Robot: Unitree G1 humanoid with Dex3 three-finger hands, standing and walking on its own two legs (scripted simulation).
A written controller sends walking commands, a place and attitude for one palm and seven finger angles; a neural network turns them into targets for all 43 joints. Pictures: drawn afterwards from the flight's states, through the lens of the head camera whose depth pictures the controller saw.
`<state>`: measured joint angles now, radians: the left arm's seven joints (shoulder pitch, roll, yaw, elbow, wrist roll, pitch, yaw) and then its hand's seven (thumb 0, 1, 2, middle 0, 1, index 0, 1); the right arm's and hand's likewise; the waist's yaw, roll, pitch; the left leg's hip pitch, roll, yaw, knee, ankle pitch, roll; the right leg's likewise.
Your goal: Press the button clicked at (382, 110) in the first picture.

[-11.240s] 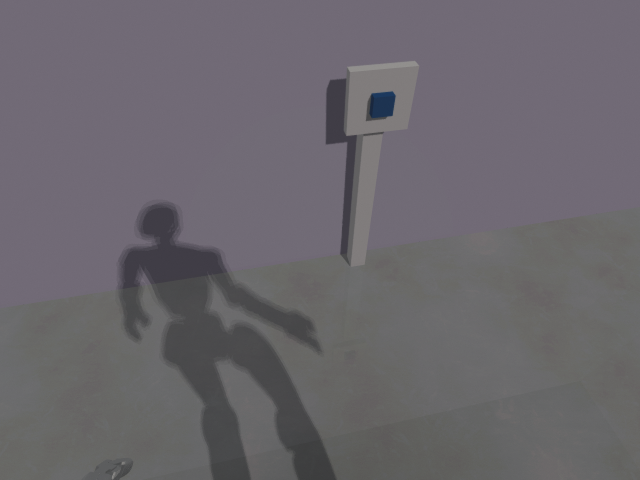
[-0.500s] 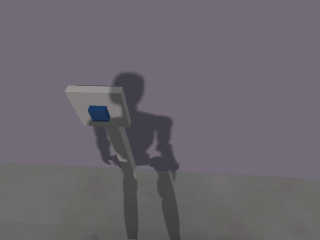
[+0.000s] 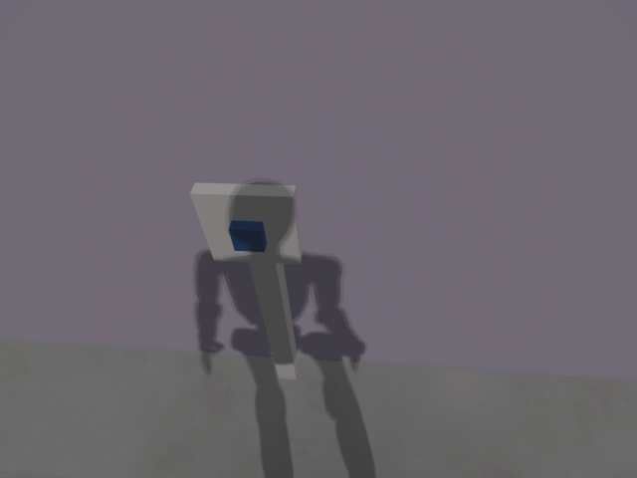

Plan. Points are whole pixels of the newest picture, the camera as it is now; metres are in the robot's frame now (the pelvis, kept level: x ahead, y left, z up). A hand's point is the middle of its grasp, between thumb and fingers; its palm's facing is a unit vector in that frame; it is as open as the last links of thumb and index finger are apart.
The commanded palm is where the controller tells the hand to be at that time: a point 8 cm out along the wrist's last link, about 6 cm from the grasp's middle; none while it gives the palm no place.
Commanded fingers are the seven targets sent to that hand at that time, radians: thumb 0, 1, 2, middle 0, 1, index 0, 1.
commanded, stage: come to a stop and stand still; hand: left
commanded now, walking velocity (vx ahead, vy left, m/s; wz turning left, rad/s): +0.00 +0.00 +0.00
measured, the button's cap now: (248, 235) +0.53 +0.18 -0.04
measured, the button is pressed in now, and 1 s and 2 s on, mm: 0 0 0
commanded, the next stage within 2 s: look again from close up in 0.06 s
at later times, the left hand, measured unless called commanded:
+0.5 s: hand out of the picture +0.07 +0.15 -0.17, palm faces +0.00 -0.98 -0.22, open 7.3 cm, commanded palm none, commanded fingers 0.00 0.90 0.90 -0.20 -0.30 -0.20 -0.30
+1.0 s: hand (226, 374) +0.25 +0.15 -0.02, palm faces +0.25 -0.96 -0.09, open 6.9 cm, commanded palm +0.16 +0.19 -0.07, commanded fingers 0.00 0.90 0.90 -0.50 -0.63 -0.50 -0.63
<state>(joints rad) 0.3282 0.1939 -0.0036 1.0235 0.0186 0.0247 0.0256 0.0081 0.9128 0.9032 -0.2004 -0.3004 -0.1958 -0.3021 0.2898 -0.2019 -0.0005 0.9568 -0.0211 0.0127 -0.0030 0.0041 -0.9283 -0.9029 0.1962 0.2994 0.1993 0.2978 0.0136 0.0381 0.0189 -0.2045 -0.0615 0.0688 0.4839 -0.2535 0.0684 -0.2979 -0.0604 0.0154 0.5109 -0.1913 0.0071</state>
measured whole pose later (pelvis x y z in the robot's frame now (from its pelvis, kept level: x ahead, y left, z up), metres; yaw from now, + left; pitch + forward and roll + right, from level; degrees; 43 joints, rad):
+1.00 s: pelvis +0.05 -0.05 -0.01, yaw +3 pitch +4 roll +1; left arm 0.32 0.15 0.11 0.28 -0.17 -0.23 0.00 0.02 0.92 0.90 -0.29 -0.39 -0.28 -0.39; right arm 0.27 -0.24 -0.04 0.81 0.01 -0.25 -0.05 0.01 -0.91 -0.90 0.20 0.30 0.20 0.30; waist -0.02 0.03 -0.07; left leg -0.32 -0.01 0.00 0.61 -0.36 0.00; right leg -0.40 -0.02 -0.05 0.64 -0.32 -0.02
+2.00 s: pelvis +0.01 -0.02 -0.09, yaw +3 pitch +16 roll -3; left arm 0.43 0.26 0.17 -0.09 -0.28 -0.35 -0.29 0.02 0.90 0.90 -1.30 -1.50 -1.29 -1.50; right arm 0.22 -0.23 0.01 0.45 0.02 -0.19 -0.04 0.01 -0.90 -0.90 0.20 0.30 0.20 0.30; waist 0.00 0.01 -0.15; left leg -0.93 -0.01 -0.03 1.23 -0.59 0.03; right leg -0.95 -0.02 -0.08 1.15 -0.48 0.00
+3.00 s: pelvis +0.01 -0.03 -0.09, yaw +3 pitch +16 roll -3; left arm 0.35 0.28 0.21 0.02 -0.32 -0.37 -0.36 0.02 0.90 0.90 -1.30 -1.50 -1.30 -1.50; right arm 0.25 -0.24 0.03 0.47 0.03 -0.17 -0.04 0.01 -0.90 -0.90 0.20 0.30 0.20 0.30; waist -0.01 0.03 -0.16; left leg -0.92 0.00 -0.05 1.22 -0.59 0.01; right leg -0.94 -0.01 -0.10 1.14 -0.48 -0.02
